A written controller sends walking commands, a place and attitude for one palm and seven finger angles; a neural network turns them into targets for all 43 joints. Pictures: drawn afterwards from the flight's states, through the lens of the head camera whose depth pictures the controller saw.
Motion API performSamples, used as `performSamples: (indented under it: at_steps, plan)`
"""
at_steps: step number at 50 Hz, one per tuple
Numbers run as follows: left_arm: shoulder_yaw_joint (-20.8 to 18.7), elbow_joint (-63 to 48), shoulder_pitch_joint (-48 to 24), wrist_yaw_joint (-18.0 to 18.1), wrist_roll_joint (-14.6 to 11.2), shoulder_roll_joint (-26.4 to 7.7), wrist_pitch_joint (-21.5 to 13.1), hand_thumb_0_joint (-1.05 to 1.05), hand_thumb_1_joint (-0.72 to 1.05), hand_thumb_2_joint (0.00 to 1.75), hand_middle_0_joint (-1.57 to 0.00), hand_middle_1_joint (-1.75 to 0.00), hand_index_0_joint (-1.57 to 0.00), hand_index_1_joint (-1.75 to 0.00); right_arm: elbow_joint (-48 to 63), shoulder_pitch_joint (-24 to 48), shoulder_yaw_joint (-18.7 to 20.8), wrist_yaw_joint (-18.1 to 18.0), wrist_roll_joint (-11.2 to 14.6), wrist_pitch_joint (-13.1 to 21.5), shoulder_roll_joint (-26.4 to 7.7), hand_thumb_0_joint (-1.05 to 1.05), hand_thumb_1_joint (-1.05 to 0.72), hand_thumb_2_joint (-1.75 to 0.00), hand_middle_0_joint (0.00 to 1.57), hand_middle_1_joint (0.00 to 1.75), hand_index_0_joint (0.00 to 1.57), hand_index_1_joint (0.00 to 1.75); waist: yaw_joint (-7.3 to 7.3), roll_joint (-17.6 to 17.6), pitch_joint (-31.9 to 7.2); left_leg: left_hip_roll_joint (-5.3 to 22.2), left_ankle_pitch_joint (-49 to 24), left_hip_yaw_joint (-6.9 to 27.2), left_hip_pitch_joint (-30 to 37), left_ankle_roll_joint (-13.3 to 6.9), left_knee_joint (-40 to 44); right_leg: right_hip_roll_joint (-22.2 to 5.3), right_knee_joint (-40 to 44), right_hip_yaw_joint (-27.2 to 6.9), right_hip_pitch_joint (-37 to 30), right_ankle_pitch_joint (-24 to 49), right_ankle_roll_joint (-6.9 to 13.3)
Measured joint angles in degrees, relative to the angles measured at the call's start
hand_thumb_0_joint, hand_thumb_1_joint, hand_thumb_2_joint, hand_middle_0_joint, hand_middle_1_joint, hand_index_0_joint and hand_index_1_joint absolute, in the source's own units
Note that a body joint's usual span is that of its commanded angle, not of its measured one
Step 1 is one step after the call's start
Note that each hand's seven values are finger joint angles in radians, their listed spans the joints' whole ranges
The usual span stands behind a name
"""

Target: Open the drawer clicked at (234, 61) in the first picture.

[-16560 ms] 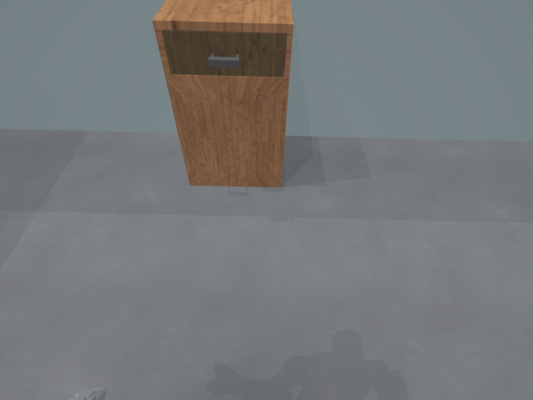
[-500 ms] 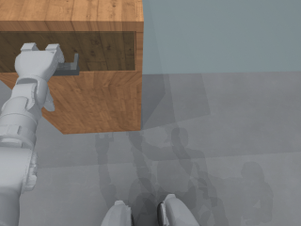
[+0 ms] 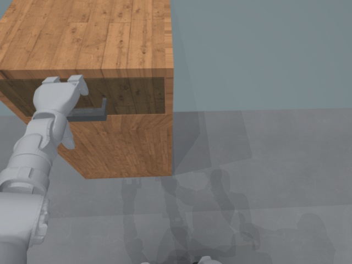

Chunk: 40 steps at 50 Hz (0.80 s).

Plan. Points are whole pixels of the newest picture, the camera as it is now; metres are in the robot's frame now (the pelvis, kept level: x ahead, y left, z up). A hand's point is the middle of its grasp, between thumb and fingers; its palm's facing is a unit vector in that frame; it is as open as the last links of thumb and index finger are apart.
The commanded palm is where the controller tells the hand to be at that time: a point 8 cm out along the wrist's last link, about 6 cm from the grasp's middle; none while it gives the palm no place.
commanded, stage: lift the fingers back up to retry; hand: left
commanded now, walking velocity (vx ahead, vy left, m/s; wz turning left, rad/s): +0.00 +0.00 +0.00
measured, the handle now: (86, 108) +0.52 +0.24 -0.04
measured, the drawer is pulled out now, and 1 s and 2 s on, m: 0.00 0.00 0.00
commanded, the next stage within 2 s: re-aim the fingers above the handle in 0.06 s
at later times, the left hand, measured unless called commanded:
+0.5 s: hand (72, 113) +0.47 +0.25 +0.02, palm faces -0.10 -0.04 -0.99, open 13.8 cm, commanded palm +0.45 +0.25 +0.08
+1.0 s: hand (73, 113) +0.47 +0.25 +0.02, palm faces -0.08 -0.03 -1.00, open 13.8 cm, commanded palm +0.46 +0.25 +0.08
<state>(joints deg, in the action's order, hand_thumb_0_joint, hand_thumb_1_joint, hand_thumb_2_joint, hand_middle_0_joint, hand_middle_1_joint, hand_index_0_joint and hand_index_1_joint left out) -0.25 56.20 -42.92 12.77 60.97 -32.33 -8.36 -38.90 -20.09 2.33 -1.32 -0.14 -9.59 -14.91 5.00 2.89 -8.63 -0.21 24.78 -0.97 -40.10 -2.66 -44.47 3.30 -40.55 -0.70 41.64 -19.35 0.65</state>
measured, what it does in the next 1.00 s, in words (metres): stands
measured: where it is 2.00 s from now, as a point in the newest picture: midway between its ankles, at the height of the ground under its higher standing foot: outside the picture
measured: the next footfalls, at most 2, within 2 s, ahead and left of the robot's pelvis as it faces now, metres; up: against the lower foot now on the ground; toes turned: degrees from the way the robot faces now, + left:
none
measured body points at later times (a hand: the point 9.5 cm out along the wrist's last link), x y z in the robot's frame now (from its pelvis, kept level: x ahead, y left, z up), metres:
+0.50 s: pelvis +0.00 +0.00 +0.00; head +0.10 +0.00 +0.43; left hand +0.47 +0.25 +0.07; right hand +0.01 -0.27 -0.13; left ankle -0.05 +0.09 -0.71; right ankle -0.01 -0.12 -0.71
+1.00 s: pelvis -0.01 +0.00 -0.01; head +0.10 +0.01 +0.43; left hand +0.47 +0.25 +0.07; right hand +0.00 -0.28 -0.13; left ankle -0.05 +0.09 -0.71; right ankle -0.01 -0.12 -0.71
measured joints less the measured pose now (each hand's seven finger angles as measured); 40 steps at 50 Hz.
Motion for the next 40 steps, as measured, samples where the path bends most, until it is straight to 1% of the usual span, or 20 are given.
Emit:
performSamples:
  at_steps: [4, 7, 10, 14, 17, 20, 25, 28, 32, 36, 40]
  plan:
    - [0.3, -0.6, 1.1, 0.3, 0.5, 0.6, -1.8, 0.00, -0.49, 0.30, -0.31, -1.20, -0.31, -1.20, 0.2, 0.6, 0.3, 0.2, -0.1, 0.0, -0.1, 0.01, -0.91, -0.90, 0.20, 0.30, 0.20, 0.30, -0.56, -0.3, 0.0, -0.2, 0.0, 0.2, 0.2, 0.0, 0.0, -0.2, -0.2, 0.2, -0.3, -0.3, 0.1]
    - [-0.1, -0.2, 1.1, 1.5, 1.2, 0.8, -2.5, 0.00, -0.49, 0.30, -0.32, -1.20, -0.31, -1.20, 0.3, 1.3, 0.4, 0.3, -0.3, 0.1, -0.1, 0.01, -0.91, -0.90, 0.20, 0.30, 0.20, 0.30, -0.54, -0.5, 0.0, -0.3, 0.3, 0.4, -0.5, 0.1, -0.7, -0.3, -1.0, 0.5, 0.5, -0.6, 0.1]
    - [-0.3, 0.0, 0.5, 2.9, 1.8, 0.7, -2.4, 0.00, -0.49, 0.30, -0.32, -1.20, -0.31, -1.20, 0.4, 1.8, 0.6, 0.3, -0.6, 0.4, -0.1, 0.01, -0.91, -0.90, 0.20, 0.30, 0.20, 0.30, -0.39, -0.7, 0.1, -0.3, 0.5, 0.6, -1.6, 0.2, -1.7, -0.4, -2.0, 0.7, 1.5, -1.0, 0.2]
    - [-0.4, 0.9, -1.0, 3.9, 2.2, 0.5, -1.0, 0.00, -0.49, 0.30, -0.32, -1.20, -0.32, -1.20, 0.2, 2.1, 0.6, 0.4, -0.8, 0.7, -0.1, 0.01, -0.91, -0.90, 0.20, 0.30, 0.20, 0.30, -0.06, -0.5, 0.2, -0.4, 0.7, 0.8, -2.8, 0.2, -2.6, -0.4, -2.9, 0.9, 2.6, -1.2, 0.2]
    - [-0.3, 2.0, -2.0, 3.7, 1.8, 0.5, 0.3, 0.00, -0.49, 0.30, -0.32, -1.20, -0.32, -1.20, -0.2, 2.0, 0.5, 0.5, -0.7, 0.6, -0.1, 0.01, -0.91, -0.90, 0.20, 0.30, 0.20, 0.30, 0.11, -0.4, 0.1, -0.3, 0.8, 0.7, -2.9, 0.2, -2.7, -0.3, -2.8, 0.8, 2.7, -1.1, 0.2]
    - [-0.4, 2.4, -2.3, 2.6, 1.5, 0.5, 0.7, 0.00, -0.49, 0.30, -0.32, -1.20, -0.31, -1.20, -0.3, 1.4, 0.3, 0.4, -0.6, 0.3, 0.0, 0.01, -0.91, -0.90, 0.20, 0.30, 0.20, 0.30, 0.33, -0.2, 0.1, -0.2, 0.6, 0.5, -2.4, 0.2, -2.2, -0.2, -2.3, 0.6, 2.4, -0.8, 0.2]
    - [-0.9, 2.2, -1.5, 1.3, 1.4, 0.3, -0.4, 0.00, -0.49, 0.30, -0.32, -1.20, -0.31, -1.20, -0.4, 0.2, 0.0, 0.2, -0.4, 0.0, 0.2, 0.01, -0.91, -0.90, 0.20, 0.30, 0.20, 0.30, 0.59, -0.2, 0.1, 0.0, 0.3, 0.0, -1.5, 0.1, -1.3, 0.0, -1.7, 0.0, 1.7, -0.4, 0.1]
    - [-1.7, 1.8, -0.7, 1.5, 1.6, 0.0, -1.4, 0.00, -0.49, 0.30, -0.32, -1.20, -0.31, -1.20, -0.5, -0.3, -0.1, 0.2, -0.5, -0.1, 0.2, 0.01, -0.91, -0.90, 0.20, 0.30, 0.20, 0.30, 0.70, -0.3, 0.1, 0.1, 0.2, -0.4, -1.6, 0.1, -1.3, 0.1, -1.8, -0.3, 1.9, -0.3, 0.1]
    - [-2.1, 1.6, -0.2, 2.5, 2.2, -0.5, -1.7, 0.00, -0.49, 0.30, -0.32, -1.20, -0.31, -1.20, -0.6, -0.8, 0.1, 0.3, -0.5, 0.0, 0.1, 0.01, -0.91, -0.90, 0.20, 0.30, 0.20, 0.30, 0.68, -0.3, 0.1, 0.0, 0.3, -0.4, -2.2, 0.1, -1.9, 0.0, -2.4, -0.3, 2.6, -0.4, 0.1]
    - [-1.5, 2.3, -0.9, 3.2, 2.1, -0.7, -1.0, 0.00, -0.49, 0.30, -0.32, -1.20, -0.31, -1.20, -1.0, -0.8, 0.4, 0.3, -0.5, 0.3, -0.1, 0.01, -0.91, -0.90, 0.20, 0.30, 0.20, 0.30, 0.58, -0.2, 0.2, -0.1, 0.3, -0.1, -2.8, 0.0, -2.5, -0.1, -2.9, 0.0, 3.0, -0.5, 0.1]
    - [-0.4, 3.2, -2.0, 3.1, 2.0, -0.4, -0.3, 0.00, -0.49, 0.30, -0.32, -1.20, -0.31, -1.20, -1.2, -0.6, 0.5, 0.2, -0.4, 0.7, -0.2, 0.01, -0.91, -0.90, 0.20, 0.30, 0.20, 0.30, 0.68, -0.3, 0.2, -0.2, 0.2, 0.2, -3.2, 0.1, -2.8, -0.2, -2.9, 0.4, 3.1, -0.4, 0.1]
